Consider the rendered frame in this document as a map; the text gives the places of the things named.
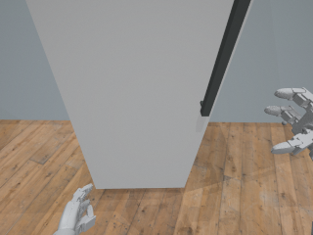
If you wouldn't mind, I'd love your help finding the robot right hand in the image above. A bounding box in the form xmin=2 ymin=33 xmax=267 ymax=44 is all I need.
xmin=264 ymin=87 xmax=313 ymax=155

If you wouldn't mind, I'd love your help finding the handle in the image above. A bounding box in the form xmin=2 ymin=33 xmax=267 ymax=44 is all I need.
xmin=200 ymin=0 xmax=251 ymax=117

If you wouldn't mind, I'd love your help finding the robot left hand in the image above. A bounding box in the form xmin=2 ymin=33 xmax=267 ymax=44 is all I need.
xmin=58 ymin=183 xmax=96 ymax=235

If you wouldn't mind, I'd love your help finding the fridge door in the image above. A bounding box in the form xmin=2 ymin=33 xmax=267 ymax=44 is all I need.
xmin=25 ymin=0 xmax=254 ymax=189

